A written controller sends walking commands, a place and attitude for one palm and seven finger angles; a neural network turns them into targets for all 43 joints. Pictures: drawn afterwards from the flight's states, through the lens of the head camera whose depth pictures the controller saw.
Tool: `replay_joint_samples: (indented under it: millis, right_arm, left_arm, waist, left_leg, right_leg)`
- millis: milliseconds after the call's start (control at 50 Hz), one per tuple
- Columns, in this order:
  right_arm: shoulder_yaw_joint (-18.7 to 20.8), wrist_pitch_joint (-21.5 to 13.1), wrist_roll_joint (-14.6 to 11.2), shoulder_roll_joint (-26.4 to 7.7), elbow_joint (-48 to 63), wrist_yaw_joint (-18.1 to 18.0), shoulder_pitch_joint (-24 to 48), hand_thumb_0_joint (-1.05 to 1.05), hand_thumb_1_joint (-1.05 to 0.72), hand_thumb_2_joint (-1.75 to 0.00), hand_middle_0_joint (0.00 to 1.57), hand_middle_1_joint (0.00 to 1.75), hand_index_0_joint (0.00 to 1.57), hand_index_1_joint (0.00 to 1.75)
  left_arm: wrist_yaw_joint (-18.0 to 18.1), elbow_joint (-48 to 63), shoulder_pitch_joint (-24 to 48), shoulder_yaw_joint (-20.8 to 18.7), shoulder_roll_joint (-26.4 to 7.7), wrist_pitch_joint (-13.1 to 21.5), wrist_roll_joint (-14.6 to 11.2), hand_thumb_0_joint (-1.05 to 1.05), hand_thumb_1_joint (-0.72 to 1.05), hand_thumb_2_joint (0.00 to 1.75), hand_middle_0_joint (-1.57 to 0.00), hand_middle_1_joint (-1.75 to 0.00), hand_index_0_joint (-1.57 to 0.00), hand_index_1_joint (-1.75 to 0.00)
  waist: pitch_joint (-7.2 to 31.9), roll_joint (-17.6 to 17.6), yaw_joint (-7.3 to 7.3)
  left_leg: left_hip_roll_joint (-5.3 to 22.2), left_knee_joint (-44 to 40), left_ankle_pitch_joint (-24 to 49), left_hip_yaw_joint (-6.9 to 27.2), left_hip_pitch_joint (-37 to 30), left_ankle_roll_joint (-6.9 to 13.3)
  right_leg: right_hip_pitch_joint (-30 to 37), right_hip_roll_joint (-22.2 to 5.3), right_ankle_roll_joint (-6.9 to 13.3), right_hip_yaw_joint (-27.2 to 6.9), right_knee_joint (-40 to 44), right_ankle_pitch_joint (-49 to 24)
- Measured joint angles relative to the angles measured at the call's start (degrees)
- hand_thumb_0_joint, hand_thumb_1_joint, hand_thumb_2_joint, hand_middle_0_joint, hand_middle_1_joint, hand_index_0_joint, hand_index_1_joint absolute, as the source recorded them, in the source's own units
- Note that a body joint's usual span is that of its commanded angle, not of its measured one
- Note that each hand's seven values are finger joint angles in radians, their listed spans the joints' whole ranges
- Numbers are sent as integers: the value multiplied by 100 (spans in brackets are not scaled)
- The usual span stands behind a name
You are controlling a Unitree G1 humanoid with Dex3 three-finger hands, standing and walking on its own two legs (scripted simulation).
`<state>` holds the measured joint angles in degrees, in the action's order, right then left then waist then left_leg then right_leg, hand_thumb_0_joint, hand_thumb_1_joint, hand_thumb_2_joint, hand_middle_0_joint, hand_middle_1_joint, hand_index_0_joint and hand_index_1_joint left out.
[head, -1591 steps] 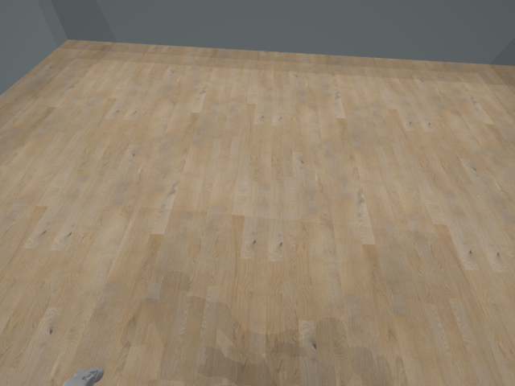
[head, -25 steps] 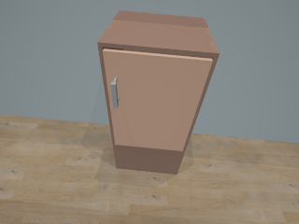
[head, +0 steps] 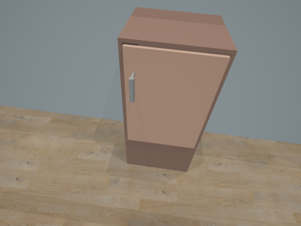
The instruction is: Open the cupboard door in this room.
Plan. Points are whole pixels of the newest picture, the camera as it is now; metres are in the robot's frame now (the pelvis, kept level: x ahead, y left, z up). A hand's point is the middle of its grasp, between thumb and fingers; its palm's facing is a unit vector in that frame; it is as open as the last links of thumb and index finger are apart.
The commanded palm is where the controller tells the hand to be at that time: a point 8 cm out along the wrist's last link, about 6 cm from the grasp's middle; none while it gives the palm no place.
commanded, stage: come to a stop and stand still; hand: left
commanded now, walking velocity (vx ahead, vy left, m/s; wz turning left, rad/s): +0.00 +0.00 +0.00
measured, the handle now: (132, 87) +0.65 +0.13 -0.01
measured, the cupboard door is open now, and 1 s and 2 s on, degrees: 0 0 0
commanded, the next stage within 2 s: look again from close up in 0.82 s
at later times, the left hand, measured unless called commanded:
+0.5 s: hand out of the picture -0.01 +0.22 -0.17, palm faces -0.01 -0.98 -0.19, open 7.4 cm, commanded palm none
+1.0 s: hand out of the picture -0.13 +0.17 -0.17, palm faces -0.02 -0.99 -0.12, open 7.4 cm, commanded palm none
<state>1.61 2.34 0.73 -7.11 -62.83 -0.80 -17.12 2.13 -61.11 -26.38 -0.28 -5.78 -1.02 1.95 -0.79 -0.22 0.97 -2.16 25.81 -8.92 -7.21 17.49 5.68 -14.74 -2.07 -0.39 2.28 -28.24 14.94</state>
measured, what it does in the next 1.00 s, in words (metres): steps on the spot: right foot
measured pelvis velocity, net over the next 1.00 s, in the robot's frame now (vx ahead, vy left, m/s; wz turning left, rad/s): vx -0.07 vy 0.03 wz -0.10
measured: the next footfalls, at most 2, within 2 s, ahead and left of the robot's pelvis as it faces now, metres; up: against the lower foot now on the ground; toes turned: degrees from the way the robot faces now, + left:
right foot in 0.62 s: -0.10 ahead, -0.08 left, +0.00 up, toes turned -8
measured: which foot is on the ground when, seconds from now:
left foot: down 0.00-1.00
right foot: down 0.00-0.26, up 0.28-0.60, down 0.62-1.00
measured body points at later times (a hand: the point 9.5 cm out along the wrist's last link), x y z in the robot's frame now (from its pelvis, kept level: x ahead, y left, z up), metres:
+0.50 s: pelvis -0.06 +0.04 +0.01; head -0.08 +0.06 +0.46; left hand -0.01 +0.27 -0.15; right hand -0.10 -0.17 -0.15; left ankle +0.01 +0.08 -0.74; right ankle -0.09 -0.10 -0.71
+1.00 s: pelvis -0.07 +0.03 +0.01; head -0.06 +0.04 +0.46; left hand -0.13 +0.22 -0.16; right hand -0.14 -0.17 -0.16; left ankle +0.01 +0.08 -0.74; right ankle -0.14 -0.07 -0.74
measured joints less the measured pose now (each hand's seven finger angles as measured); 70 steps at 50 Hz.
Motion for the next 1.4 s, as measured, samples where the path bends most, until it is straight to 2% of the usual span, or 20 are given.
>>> replay_joint_samples:
  millis: [120,160,200,220,240,280,320,380,460,540,620,680,720,760,800,840,900,1000,1220,1400]
  right_arm:
    - [94,89,-9,-123,64,12,182,2,-92,-90,20,30,20,30]
    - [150,115,-7,-144,150,12,212,1,-92,-90,20,30,20,30]
    - [213,79,-25,-129,234,13,158,1,-92,-90,20,30,20,30]
    - [222,20,-41,-116,282,15,88,1,-91,-90,20,30,20,30]
    - [209,-58,-49,-118,346,13,-8,1,-91,-90,20,30,20,30]
    - [168,-189,-9,-107,387,-53,-142,1,-91,-90,20,30,20,30]
    - [100,-165,28,-61,282,-90,-213,0,-91,-90,19,30,20,30]
    - [4,-99,47,-2,71,-86,-297,0,-91,-90,19,30,20,30]
    - [-50,-128,47,72,-27,-100,-333,1,-91,-90,20,30,20,30]
    - [-29,-144,74,103,-16,-89,-353,1,-90,-90,20,30,20,30]
    - [10,-102,50,108,-84,-87,-348,0,-90,-90,20,30,20,30]
    - [11,-65,21,26,-172,-75,-317,0,-90,-90,20,30,20,30]
    - [-3,-44,13,-5,-199,-56,-370,0,-90,-90,20,30,20,30]
    - [-28,-57,2,-8,-238,-63,-428,0,-90,-90,20,30,20,30]
    - [-48,-66,-1,34,-308,-86,-470,0,-90,-90,20,30,20,30]
    - [-59,-73,1,100,-370,-106,-494,0,-91,-90,19,30,20,30]
    - [-62,-75,-16,159,-427,-112,-459,0,-91,-90,19,30,20,30]
    - [-57,-102,-42,156,-432,-99,-237,1,-90,-90,20,30,20,30]
    - [-77,-166,-61,-52,-325,-122,86,2,-93,-90,20,30,20,30]
    - [-148,-180,-61,-26,-352,-99,12,1,-92,-90,19,30,20,30]
  left_arm:
    - [3,4,-120,-62,79,-24,12,0,91,90,-20,-30,-20,-30]
    - [16,-25,-130,-99,85,-81,-3,0,91,90,-20,-30,-20,-30]
    - [47,-113,-62,-159,44,-203,-14,0,91,90,-20,-30,-20,-30]
    - [58,-156,-1,-188,1,-255,-15,0,91,90,-20,-30,-20,-30]
    - [59,-164,69,-205,-44,-284,-27,0,91,90,-20,-30,-20,-30]
    - [29,-101,343,-232,-151,-286,-83,0,91,90,-20,-30,-20,-30]
    - [0,31,616,-269,-267,-256,-67,0,91,90,-20,-30,-20,-30]
    - [-4,207,858,-289,-391,-166,-50,0,91,90,-20,-30,-20,-30]
    - [-3,301,975,-233,-467,-114,-81,0,91,90,-20,-30,-19,-30]
    - [-35,281,913,-202,-457,-172,-114,0,91,90,-20,-30,-19,-30]
    - [-28,244,729,-211,-410,-143,-149,0,91,90,-20,-30,-19,-30]
    - [-7,123,594,-157,-265,-92,-139,0,91,90,-20,-30,-19,-30]
    - [13,28,473,-118,-188,-68,-147,0,91,90,-20,-30,-19,-30]
    - [15,-98,391,-74,-124,-57,-163,0,91,90,-20,-30,-19,-30]
    - [2,-222,338,-39,-74,-74,-164,0,91,90,-20,-30,-19,-30]
    - [-13,-286,313,-18,-27,-100,-148,0,91,90,-20,-30,-19,-30]
    - [-16,-274,281,-8,63,-76,-123,0,91,90,-20,-30,-20,-30]
    - [35,-281,60,25,174,91,-118,0,91,90,-20,-30,-20,-30]
    - [61,-435,-173,87,195,131,-105,0,91,90,-20,-30,-20,-30]
    - [65,-327,39,109,129,177,-124,0,91,90,-20,-30,-20,-30]
  waist:
    - [-4,20,49]
    - [15,29,4]
    - [66,-32,-55]
    - [108,-81,-85]
    - [152,-103,-102]
    - [104,-141,-174]
    - [42,-234,-121]
    - [128,-215,-106]
    - [239,-105,-189]
    - [337,16,-327]
    - [336,-58,-327]
    - [143,64,-318]
    - [71,131,-331]
    - [-8,151,-347]
    - [-42,60,-340]
    - [-27,-75,-306]
    - [-10,-172,-202]
    - [-3,-69,-101]
    - [45,38,-86]
    - [88,49,-114]
  left_leg:
    - [-73,178,-482,-6,164,-172]
    - [-54,816,-900,74,471,-369]
    - [-27,1858,-1105,241,632,-428]
    - [16,1991,-1215,316,503,-430]
    - [85,1667,-1337,411,236,-443]
    - [92,1304,-903,423,173,-205]
    - [9,1249,-712,263,166,-1]
    - [-53,741,-419,180,7,82]
    - [-56,-59,30,112,-259,59]
    - [-8,-712,391,8,-424,-20]
    - [-48,-870,495,-161,-343,-308]
    - [38,-282,-75,-79,-115,-550]
    - [128,112,-280,16,37,-580]
    - [196,252,-1,65,65,-463]
    - [162,286,50,31,21,-120]
    - [63,120,37,-34,-49,2]
    - [-90,-354,278,-100,-162,-39]
    - [-137,-809,563,-26,-289,-94]
    - [-47,-761,537,7,-322,-113]
    - [30,-583,423,50,-303,-185]
  right_leg:
    - [-111,10,5,-172,-55,62]
    - [-158,18,-15,-136,5,-73]
    - [-212,-6,-83,-102,46,-411]
    - [-286,-27,-118,-96,-22,-530]
    - [-440,-20,-135,-106,-225,-474]
    - [-783,-20,-97,-188,-830,37]
    - [-1031,-9,-40,-385,-1645,341]
    - [-1025,43,-36,-411,-2421,476]
    - [-347,88,-27,-269,-1747,740]
    - [412,204,103,-162,-655,1011]
    - [1139,225,292,-110,795,430]
    - [1125,293,228,-103,783,46]
    - [1119,383,181,-52,674,137]
    - [1087,459,147,-16,453,279]
    - [1044,436,129,-42,232,426]
    - [972,338,136,-93,124,490]
    - [859,172,191,-92,118,481]
    - [968,153,82,-18,496,268]
    - [1057,250,162,0,573,253]
    - [1108,327,253,30,535,321]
